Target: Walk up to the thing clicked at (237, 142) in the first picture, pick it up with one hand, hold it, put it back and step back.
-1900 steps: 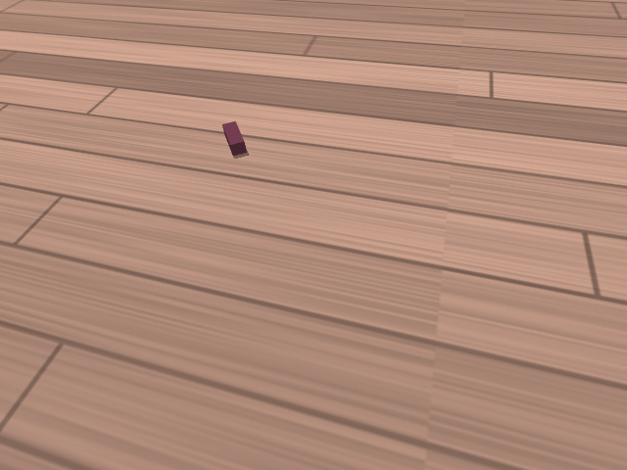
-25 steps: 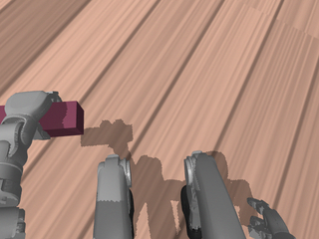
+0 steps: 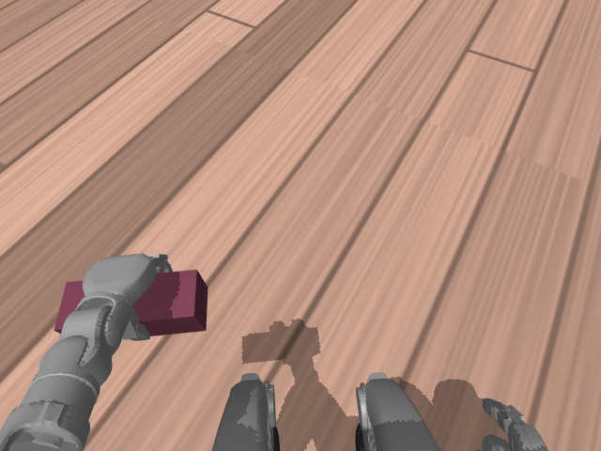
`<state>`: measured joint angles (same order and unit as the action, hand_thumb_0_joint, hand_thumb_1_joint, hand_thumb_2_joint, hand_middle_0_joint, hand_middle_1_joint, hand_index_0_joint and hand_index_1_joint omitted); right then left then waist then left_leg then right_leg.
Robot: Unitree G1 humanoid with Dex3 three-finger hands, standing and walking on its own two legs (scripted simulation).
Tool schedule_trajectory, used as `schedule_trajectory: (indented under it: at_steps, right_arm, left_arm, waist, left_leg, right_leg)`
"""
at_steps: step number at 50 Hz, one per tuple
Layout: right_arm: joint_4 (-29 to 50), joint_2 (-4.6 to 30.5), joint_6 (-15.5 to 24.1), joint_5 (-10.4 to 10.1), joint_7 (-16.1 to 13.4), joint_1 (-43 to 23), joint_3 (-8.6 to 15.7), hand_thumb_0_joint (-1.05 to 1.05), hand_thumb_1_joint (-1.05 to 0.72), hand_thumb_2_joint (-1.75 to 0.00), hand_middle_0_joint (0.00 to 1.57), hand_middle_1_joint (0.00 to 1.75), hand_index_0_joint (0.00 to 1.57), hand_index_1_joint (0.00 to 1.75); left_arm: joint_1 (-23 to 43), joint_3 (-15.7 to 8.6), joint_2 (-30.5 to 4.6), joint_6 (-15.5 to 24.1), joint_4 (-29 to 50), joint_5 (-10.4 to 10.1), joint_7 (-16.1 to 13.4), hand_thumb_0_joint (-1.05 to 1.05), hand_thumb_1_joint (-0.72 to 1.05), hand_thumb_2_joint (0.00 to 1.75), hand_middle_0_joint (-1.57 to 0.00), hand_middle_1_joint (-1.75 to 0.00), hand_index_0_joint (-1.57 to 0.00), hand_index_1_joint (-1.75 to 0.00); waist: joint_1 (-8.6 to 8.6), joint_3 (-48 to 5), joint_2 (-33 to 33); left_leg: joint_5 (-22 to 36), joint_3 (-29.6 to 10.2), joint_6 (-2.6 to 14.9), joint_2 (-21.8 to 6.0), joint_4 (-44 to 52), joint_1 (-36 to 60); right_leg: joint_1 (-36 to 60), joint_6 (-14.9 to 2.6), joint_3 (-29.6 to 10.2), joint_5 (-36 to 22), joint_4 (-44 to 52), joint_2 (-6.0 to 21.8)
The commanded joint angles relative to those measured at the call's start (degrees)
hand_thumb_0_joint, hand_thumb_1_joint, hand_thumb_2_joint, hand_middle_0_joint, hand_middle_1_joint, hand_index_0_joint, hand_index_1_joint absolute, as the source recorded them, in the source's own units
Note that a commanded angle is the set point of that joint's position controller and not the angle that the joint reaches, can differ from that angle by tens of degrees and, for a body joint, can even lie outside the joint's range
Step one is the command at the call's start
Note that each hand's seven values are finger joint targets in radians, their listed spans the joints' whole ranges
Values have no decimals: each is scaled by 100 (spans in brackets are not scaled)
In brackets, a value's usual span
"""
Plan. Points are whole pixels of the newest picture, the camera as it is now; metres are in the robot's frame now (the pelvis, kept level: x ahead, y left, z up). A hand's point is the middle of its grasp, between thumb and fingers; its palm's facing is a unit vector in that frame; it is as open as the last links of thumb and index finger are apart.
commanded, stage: lift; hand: left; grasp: from above
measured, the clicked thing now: (137, 306) +0.35 +0.27 -0.10
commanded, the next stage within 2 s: hold in 0.46 s
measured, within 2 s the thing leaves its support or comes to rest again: neither
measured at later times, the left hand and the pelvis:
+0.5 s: hand (139, 267) +0.36 +0.23 +0.02, palm faces -0.46 -0.07 -0.88, open 10.2 cm; pelvis +0.04 +0.00 +0.09, yaw +0 degrees
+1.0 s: hand (131, 244) +0.37 +0.22 +0.06, palm faces -0.47 -0.05 -0.88, open 10.2 cm; pelvis +0.06 +0.00 +0.12, yaw +0 degrees
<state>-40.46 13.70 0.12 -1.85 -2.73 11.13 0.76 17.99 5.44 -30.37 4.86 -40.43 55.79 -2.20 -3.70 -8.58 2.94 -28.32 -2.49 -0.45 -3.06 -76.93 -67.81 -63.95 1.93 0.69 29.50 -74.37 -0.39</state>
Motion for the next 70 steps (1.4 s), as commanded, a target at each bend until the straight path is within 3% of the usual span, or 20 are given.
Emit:
schedule_trajectory:
  at_steps: [1,6,8,9,12,18,23,25,30,31,34,39,43,47,58,59,70]
  right_arm:
    - [489,870,273,-34,-88,223,311,0,-91,-90,20,30,20,30]
    - [336,876,290,-13,-78,430,352,0,-90,-90,20,30,20,30]
    - [335,859,280,-19,-65,439,360,0,-90,-90,20,30,20,30]
    - [325,879,275,-21,-64,446,371,0,-90,-90,20,30,20,30]
    - [299,864,254,-19,-57,453,382,0,-90,-90,20,30,20,30]
    - [369,821,216,-45,-55,367,385,0,-90,-90,20,30,20,30]
    - [410,842,204,-43,-74,326,406,0,-90,-90,20,30,20,30]
    - [398,823,197,-60,-75,324,409,0,-90,-90,20,30,20,30]
    - [351,856,168,-63,-74,293,442,0,-90,-90,20,30,20,30]
    - [368,848,152,-74,-72,259,441,0,-90,-90,20,30,20,30]
    - [362,840,132,-82,-75,211,439,0,-90,-90,20,30,20,30]
    - [430,831,83,-97,-58,125,437,0,-90,-89,20,30,20,30]
    - [560,852,36,-117,-64,12,442,0,-90,-89,20,30,20,30]
    - [612,845,-10,-128,-72,-6,438,0,-89,-89,20,30,20,30]
    - [701,837,-104,-152,-74,-185,420,0,-89,-90,20,30,20,30]
    - [723,811,-115,-154,-79,-215,405,0,-90,-90,20,30,20,30]
    - [859,796,-153,-178,-114,-429,348,0,-90,-90,20,30,20,30]
  left_arm:
    - [1676,-424,-1054,75,842,95,-444,0,60,74,-89,-83,-93,-78]
    - [1906,-397,-1027,-50,598,235,-736,0,62,80,-90,-88,-94,-83]
    - [1869,-208,-826,-148,419,243,-805,0,63,83,-92,-87,-96,-83]
    - [1920,-309,-931,-183,455,221,-833,0,62,84,-91,-87,-95,-83]
    - [1893,-195,-801,-303,314,212,-848,0,61,85,-91,-84,-94,-81]
    - [1653,57,-493,-471,134,111,-710,0,57,82,-90,-81,-93,-78]
    - [1804,-55,-619,-424,405,83,-644,0,63,82,-94,-80,-97,-78]
    - [1810,46,-492,-415,406,137,-638,0,62,83,-94,-81,-97,-78]
    - [1784,33,-513,-435,395,177,-636,0,60,81,-90,-83,-95,-79]
    - [1781,29,-529,-423,489,178,-609,0,62,81,-92,-84,-96,-80]
    - [2027,119,-460,-403,660,177,-534,0,66,84,-94,-85,-98,-81]
    - [1644,198,-326,-445,561,165,-333,0,66,84,-94,-85,-98,-80]
    - [1696,149,-435,-394,850,107,-172,0,66,84,-94,-83,-98,-79]
    - [1607,144,-440,-383,923,146,-85,0,65,84,-93,-84,-97,-79]
    - [1591,95,-504,-416,1186,139,-39,0,66,88,-94,-85,-98,-81]
    - [1539,179,-400,-430,1122,163,2,0,66,88,-94,-84,-98,-81]
    - [1567,124,-474,-396,1469,73,174,0,68,85,-95,-85,-99,-80]
  waist:
    - [-52,-1824,311]
    - [3,-1827,276]
    - [-1,-1705,184]
    - [28,-1733,205]
    - [35,-1620,165]
    - [87,-1291,-98]
    - [112,-1274,-73]
    - [118,-1268,-41]
    - [114,-1206,-18]
    - [184,-1201,-85]
    - [131,-1201,-127]
    - [228,-1027,-163]
    - [258,-1011,-97]
    - [273,-1049,-165]
    - [345,-950,-94]
    - [332,-873,-229]
    - [390,-726,-234]
  left_leg:
    - [145,-5,75,217,1805,2230]
    - [883,105,47,243,2202,2904]
    - [1093,150,54,253,2362,3101]
    - [1124,145,43,255,2470,3202]
    - [1278,175,40,275,2717,3448]
    - [1510,242,66,327,3169,3793]
    - [1618,269,56,322,3512,4188]
    - [1760,294,56,332,3583,4317]
    - [2177,300,19,307,3813,4716]
    - [2190,305,28,317,3866,4750]
    - [2244,376,63,351,3932,4865]
    - [2522,351,32,333,4141,5023]
    - [2475,397,42,344,4271,5156]
    - [2858,406,62,328,4301,5306]
    - [2841,472,75,348,4561,5565]
    - [2834,465,97,348,4566,5561]
    - [2424,487,109,354,4842,5660]
  right_leg:
    - [1228,-294,-33,-255,1716,-203]
    - [1899,-280,-56,-916,2174,-211]
    - [2091,-262,-65,-1134,2390,-204]
    - [2234,-260,-75,-1145,2460,-197]
    - [2522,-247,-103,-1308,2737,-191]
    - [3110,-203,-143,-1578,3237,-160]
    - [3423,-202,-163,-1651,3541,-149]
    - [3498,-199,-191,-1806,3611,-148]
    - [3707,-214,-126,-2117,3748,-165]
    - [3792,-208,-130,-2131,3809,-164]
    - [3921,-168,-210,-2308,3968,-145]
    - [4151,-201,-153,-2438,4038,-176]
    - [4264,-205,-154,-2372,4160,-162]
    - [4397,-198,-140,-2730,4154,-176]
    - [4643,-183,-150,-2715,4425,-143]
    - [4598,-162,-154,-2770,4449,-143]
    - [4718,-185,-163,-2295,4712,-128]
